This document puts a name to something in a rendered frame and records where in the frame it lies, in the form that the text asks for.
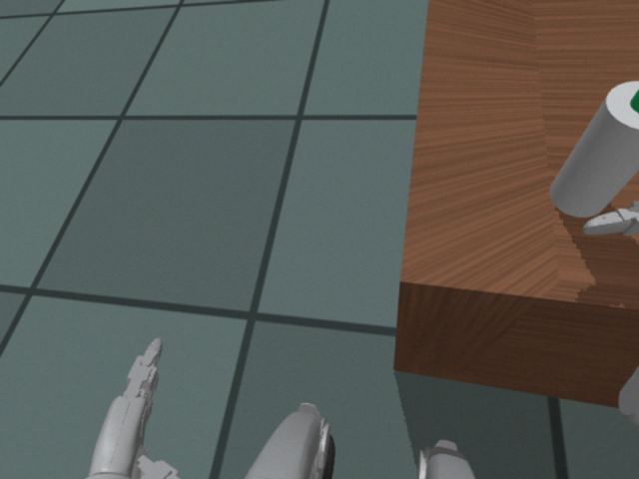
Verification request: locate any bottle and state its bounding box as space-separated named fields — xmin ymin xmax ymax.
xmin=549 ymin=81 xmax=639 ymax=218

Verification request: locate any right robot hand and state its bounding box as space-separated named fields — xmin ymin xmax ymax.
xmin=582 ymin=201 xmax=639 ymax=237

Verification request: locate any right robot arm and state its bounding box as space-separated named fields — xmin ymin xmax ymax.
xmin=618 ymin=366 xmax=639 ymax=432

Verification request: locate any left robot hand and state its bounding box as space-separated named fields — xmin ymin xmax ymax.
xmin=89 ymin=337 xmax=180 ymax=479

